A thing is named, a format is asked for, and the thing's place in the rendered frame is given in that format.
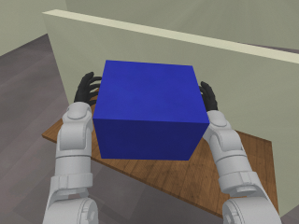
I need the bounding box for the carton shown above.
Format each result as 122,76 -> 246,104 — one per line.
93,60 -> 210,161

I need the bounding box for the left robot forearm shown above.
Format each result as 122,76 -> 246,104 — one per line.
42,102 -> 93,224

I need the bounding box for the robot left hand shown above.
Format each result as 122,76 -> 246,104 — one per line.
74,72 -> 102,106

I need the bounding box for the table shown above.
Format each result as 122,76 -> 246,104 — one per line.
41,88 -> 279,219

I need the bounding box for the right robot forearm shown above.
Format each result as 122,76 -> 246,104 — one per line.
202,110 -> 282,224

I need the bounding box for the robot right hand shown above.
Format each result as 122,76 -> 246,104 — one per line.
198,81 -> 219,112

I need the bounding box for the robot left upper arm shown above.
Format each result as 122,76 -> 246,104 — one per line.
43,197 -> 99,224

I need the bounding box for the robot right upper arm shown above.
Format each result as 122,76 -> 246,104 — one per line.
222,196 -> 280,224

